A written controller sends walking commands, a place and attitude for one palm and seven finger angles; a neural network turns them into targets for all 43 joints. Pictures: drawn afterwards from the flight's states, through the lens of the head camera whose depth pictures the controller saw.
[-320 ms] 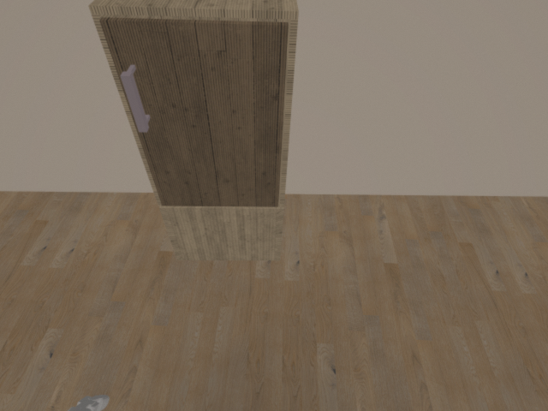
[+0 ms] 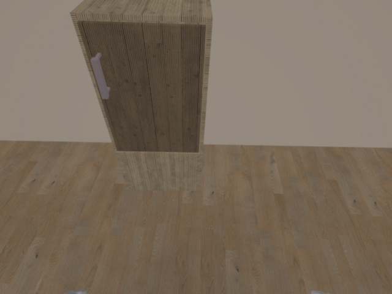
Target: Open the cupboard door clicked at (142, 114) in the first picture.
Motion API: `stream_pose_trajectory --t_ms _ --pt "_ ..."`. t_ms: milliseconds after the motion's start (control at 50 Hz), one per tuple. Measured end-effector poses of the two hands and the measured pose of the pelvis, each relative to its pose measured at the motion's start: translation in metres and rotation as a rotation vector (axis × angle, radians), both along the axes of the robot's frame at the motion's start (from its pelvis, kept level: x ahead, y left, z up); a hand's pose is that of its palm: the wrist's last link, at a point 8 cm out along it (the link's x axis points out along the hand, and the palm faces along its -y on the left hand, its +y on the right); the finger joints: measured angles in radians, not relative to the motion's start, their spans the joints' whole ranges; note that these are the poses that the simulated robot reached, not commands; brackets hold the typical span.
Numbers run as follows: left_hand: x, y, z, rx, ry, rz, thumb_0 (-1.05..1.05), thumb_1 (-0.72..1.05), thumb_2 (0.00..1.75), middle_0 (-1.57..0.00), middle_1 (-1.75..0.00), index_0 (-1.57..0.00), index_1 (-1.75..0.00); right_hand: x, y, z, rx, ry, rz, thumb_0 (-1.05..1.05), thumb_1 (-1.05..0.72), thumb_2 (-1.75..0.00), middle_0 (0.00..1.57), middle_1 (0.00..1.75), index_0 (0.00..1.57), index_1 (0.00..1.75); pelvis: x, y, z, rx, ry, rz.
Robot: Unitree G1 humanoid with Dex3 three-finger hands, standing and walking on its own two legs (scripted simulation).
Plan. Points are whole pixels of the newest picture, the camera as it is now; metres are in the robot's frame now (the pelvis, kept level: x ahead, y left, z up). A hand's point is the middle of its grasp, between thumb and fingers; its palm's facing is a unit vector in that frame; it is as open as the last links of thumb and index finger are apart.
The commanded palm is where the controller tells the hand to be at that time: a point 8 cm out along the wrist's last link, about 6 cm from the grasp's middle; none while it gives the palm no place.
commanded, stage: stand and wait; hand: left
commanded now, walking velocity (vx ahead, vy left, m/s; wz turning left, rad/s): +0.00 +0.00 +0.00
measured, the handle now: (102, 76) +0.78 +0.39 +0.03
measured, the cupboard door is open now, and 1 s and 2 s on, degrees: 0 0 0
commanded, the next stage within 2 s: look at it before walking up in 0.50 s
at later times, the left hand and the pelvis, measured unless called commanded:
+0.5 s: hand out of the picture +0.05 +0.23 -0.15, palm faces -0.04 -0.94 -0.34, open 7.4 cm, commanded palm none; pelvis -0.02 -0.01 +0.00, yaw +0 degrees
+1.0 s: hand out of the picture +0.07 +0.23 -0.15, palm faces -0.04 -0.94 -0.34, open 7.4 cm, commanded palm none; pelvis -0.01 -0.02 +0.01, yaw -1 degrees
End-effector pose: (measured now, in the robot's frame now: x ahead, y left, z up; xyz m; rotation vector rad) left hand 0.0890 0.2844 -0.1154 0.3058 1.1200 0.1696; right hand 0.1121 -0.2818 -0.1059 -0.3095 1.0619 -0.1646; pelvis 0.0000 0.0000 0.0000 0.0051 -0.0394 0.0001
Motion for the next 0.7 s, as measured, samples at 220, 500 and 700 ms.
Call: stream_pose_trajectory --t_ms 220,500,700 --pt "-0.035 -0.002 -0.004 0.008 0.09 0.021 0.01 0.91 0.9 -0.2 -0.3 -0.2 -0.3 -0.045 -0.017 -0.006 -0.014 0.109 -0.045 0.0 -0.9 -0.9 0.2 0.3 0.21 0.3 -0.01 -0.007 0.003 -0.001 -0.003 -0.002" --pt "-0.042 -0.006 -0.001 0.016 0.096 0.017 0.01 0.91 0.9 -0.2 -0.3 -0.2 -0.3 -0.074 -0.021 -0.013 0.002 0.163 -0.07 0.0 -0.9 -0.9 0.2 0.3 0.21 0.3 -0.018 -0.012 0.004 0.0 -0.005 -0.007" --pt "-0.035 -0.011 0.002 0.016 0.079 0.007 0.01 0.91 0.9 -0.2 -0.3 -0.2 -0.3 -0.072 -0.022 -0.014 0.012 0.156 -0.07 0.0 -0.9 -0.9 0.2 0.3 0.21 0.3 -0.019 -0.015 0.005 0.001 0.001 -0.009"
